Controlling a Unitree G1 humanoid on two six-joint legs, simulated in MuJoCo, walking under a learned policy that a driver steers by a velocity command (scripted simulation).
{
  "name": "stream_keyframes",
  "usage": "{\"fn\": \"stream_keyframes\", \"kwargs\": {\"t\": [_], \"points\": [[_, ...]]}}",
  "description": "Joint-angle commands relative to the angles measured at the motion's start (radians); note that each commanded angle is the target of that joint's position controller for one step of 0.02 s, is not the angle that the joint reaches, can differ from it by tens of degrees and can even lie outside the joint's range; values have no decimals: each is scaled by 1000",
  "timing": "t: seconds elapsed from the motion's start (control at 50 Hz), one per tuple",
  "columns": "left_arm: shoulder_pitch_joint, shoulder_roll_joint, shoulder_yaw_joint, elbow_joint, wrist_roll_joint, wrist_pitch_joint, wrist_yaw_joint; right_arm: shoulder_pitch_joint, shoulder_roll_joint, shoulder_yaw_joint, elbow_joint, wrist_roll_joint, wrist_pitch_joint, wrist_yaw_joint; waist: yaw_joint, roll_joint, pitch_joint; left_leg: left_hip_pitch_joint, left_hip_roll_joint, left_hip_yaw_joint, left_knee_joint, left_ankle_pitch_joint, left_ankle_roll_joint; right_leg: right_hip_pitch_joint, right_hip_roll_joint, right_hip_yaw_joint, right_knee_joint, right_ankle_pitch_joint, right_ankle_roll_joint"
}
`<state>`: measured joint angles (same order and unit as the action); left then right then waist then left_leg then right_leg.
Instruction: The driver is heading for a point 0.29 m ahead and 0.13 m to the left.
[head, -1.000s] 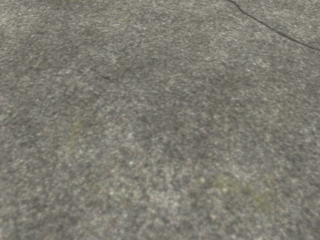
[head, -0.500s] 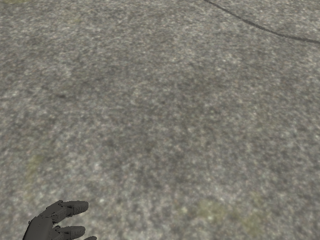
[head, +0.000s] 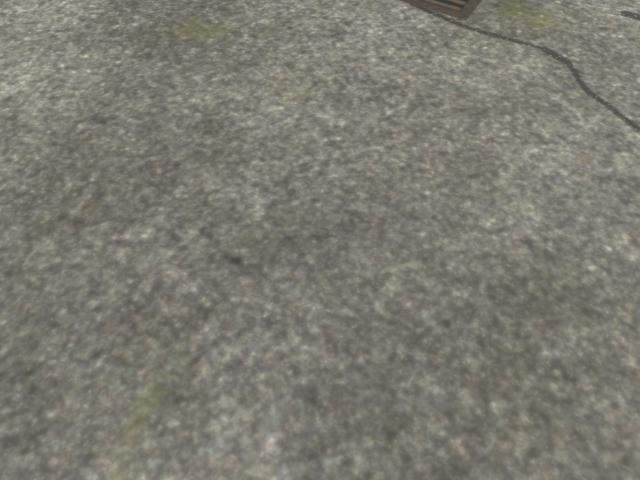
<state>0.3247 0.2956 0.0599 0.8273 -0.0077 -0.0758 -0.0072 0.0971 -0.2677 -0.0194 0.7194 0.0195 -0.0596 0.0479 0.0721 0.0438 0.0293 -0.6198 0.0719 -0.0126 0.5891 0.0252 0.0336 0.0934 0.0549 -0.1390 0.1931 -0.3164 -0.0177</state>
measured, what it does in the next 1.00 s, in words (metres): walks ahead: left foot, then right foot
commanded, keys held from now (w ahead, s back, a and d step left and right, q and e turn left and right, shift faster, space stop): w+q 0.10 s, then no key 0.90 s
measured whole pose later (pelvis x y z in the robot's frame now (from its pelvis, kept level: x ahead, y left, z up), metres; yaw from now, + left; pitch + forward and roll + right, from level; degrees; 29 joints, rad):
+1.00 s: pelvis +0.30 +0.03 +0.00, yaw +9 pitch -1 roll +0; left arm 0.07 0.24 0.04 0.88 0.00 -0.01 0.01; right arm 0.25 -0.25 -0.03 0.91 -0.01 0.02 -0.03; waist -0.01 0.00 0.03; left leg -0.08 -0.04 -0.04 0.49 -0.39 0.03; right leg -0.32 0.02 -0.01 0.51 -0.17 -0.02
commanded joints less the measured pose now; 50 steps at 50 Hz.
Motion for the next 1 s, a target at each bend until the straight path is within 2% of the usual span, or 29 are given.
{"fn": "stream_keyframes", "kwargs": {"t": [0.02,0.04,0.06,0.08,0.1,0.12,0.14,0.16,0.18,0.2,0.24,0.28,0.32,0.36,0.44,0.5,0.52,0.54,0.56,0.58,0.6,0.62,0.66,0.68,0.7,0.72,0.74,0.82,1.0], "points": [[-10,191,50,-41,-5,17,18,-61,-112,-38,-109,-3,-13,15,-37,-112,0,20,-48,57,-11,-137,49,47,-319,41,118,784,-116],[-23,200,52,-47,-4,28,26,30,-143,-57,-96,-3,-9,14,-90,-123,-63,143,-89,87,-15,-168,71,39,-305,17,257,939,-97],[-30,188,45,-57,-1,37,35,186,-192,-88,-58,0,-5,5,-170,-99,-149,365,-129,92,-56,-129,105,-46,-263,-22,472,961,-63],[-1,141,23,-86,24,30,43,342,-285,-118,-35,3,6,-13,-215,39,-266,680,38,-172,-48,-81,176,-301,-211,-36,798,630,-22],[103,16,-18,-122,38,-2,19,317,-341,-122,-47,7,-1,-10,-101,246,-373,994,244,-731,-172,-310,363,-733,7,97,1097,-254,32],[6,119,0,-112,1,-34,3,320,-237,-95,-68,-1,-5,-10,-176,120,-387,1003,259,-766,-260,-292,336,-829,-32,250,1176,-264,16],[-70,153,9,-133,-30,-49,-4,265,-199,-82,-72,-15,-10,-14,-173,65,-247,880,239,-588,-257,-76,297,-860,-73,234,1162,-181,5],[-90,141,4,-131,-18,-53,3,200,-181,-76,-83,-17,-11,-16,-134,-39,-174,733,206,-448,-235,177,270,-816,-119,217,1101,-114,9],[-101,144,11,-126,4,-47,10,150,-153,-69,-91,-17,-9,-18,-105,-61,-124,615,172,-346,-237,348,252,-765,-147,206,1034,-88,22],[-84,142,14,-127,9,-33,12,128,-137,-61,-98,-29,-8,-22,-74,-29,-121,531,150,-295,-253,438,243,-691,-162,210,1008,-71,31],[-33,105,8,-110,11,-4,19,106,-143,-61,-87,-29,-12,-27,-41,-9,-121,442,123,-214,-284,550,246,-624,-157,190,939,-31,61],[-33,82,2,-107,17,13,27,105,-160,-65,-69,-26,-14,-35,-35,7,-119,415,97,-145,-294,614,236,-617,-141,173,838,48,81],[-72,65,-4,-113,20,17,29,102,-157,-62,-53,-22,-4,-46,-47,23,-124,419,64,-92,-290,588,205,-604,-133,166,709,156,87],[-129,58,-6,-119,15,13,22,113,-153,-59,-38,-20,9,-55,-77,33,-129,441,45,-68,-286,530,173,-576,-121,161,577,277,84],[-203,68,-2,-134,12,5,6,141,-149,-53,4,-26,28,-62,-111,36,-112,513,82,-114,-257,432,163,-554,-105,176,433,319,66],[-197,83,7,-133,24,-3,0,122,-136,-47,24,-19,35,-60,-90,36,-93,543,101,-162,-167,400,155,-518,-90,173,333,253,22],[-158,86,9,-119,31,-8,-1,115,-126,-42,30,-13,36,-60,-60,20,-99,529,77,-160,-120,355,127,-436,-87,170,233,370,-1],[-137,127,18,-115,39,-12,6,149,-116,-39,33,-25,28,-60,-68,-30,-134,488,21,-144,-67,260,81,-306,-148,232,222,718,-34],[-150,170,22,-122,48,-9,13,256,-97,-35,42,-46,16,-56,-140,-135,-200,369,-49,-122,-15,29,30,-122,-256,330,305,1014,-123],[-127,89,7,-114,42,6,18,274,-81,-27,66,-43,15,-60,-103,-186,-264,318,-79,-103,49,-210,-21,-51,-318,385,330,1042,-220],[-124,37,-9,-105,26,19,18,238,-93,-28,61,-38,26,-60,-85,-200,-264,302,-78,-92,68,-370,-45,-65,-345,429,305,948,-250],[-152,27,-15,-99,19,30,15,213,-87,-30,57,-31,43,-62,-92,-202,-238,301,-71,-85,60,-462,-53,-107,-347,450,277,821,-244],[-250,54,-10,-110,14,42,8,209,-78,-30,67,-30,84,-66,-134,-177,-161,397,-49,-83,-116,-358,-40,-265,-288,405,252,594,-167],[-261,76,-2,-116,11,43,2,197,-105,-35,73,-34,97,-67,-119,-135,-120,426,-51,-89,-170,-274,-22,-323,-221,336,259,455,-114],[-256,80,1,-119,11,39,-4,181,-135,-42,79,-31,102,-69,-89,-75,-100,409,-45,-101,-169,-219,6,-321,-170,276,281,413,-80],[-252,78,1,-112,15,35,-7,171,-133,-43,83,-28,101,-68,-80,-43,-99,387,-37,-109,-166,-198,32,-298,-140,241,291,398,-62],[-255,79,2,-101,17,31,-5,168,-115,-39,84,-30,97,-67,-85,-56,-103,393,-29,-112,-169,-162,39,-278,-132,233,295,406,-57],[-258,54,1,-66,13,36,8,170,-100,-38,109,-30,77,-71,-82,-40,-116,417,-29,-97,-158,-48,13,-226,-130,230,314,501,-71],[-290,54,9,12,11,63,21,186,-88,-38,173,-28,68,-77,-81,-36,-51,385,-28,-92,-201,-149,11,-211,-112,226,285,386,-59]]}}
